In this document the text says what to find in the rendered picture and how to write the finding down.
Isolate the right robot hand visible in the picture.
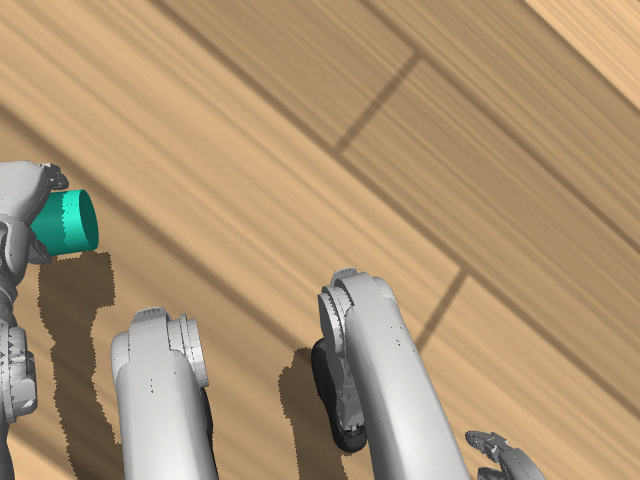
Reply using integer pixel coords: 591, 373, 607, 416
465, 431, 547, 480

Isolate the left robot foot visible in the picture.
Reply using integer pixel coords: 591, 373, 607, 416
201, 387, 219, 480

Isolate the can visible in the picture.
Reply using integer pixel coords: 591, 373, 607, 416
30, 189, 99, 256

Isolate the left robot arm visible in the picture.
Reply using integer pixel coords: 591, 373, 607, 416
0, 214, 37, 480

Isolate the left robot hand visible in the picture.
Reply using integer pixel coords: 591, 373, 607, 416
0, 161, 69, 265

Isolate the right robot foot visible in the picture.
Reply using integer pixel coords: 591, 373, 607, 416
311, 338, 367, 453

